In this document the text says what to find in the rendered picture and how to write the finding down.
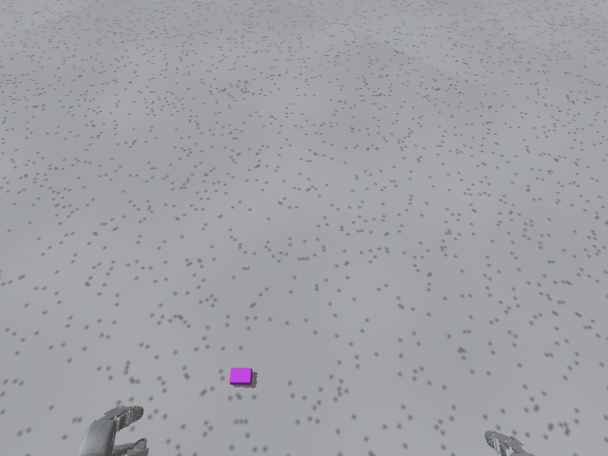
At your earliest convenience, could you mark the left robot hand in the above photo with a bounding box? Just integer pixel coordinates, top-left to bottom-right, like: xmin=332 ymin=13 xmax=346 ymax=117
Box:
xmin=75 ymin=406 xmax=149 ymax=456

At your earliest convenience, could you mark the right robot hand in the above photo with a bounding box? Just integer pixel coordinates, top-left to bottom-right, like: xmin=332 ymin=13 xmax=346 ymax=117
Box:
xmin=484 ymin=430 xmax=535 ymax=456

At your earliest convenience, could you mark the small box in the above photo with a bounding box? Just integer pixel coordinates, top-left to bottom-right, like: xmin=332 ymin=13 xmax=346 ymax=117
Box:
xmin=229 ymin=368 xmax=253 ymax=385

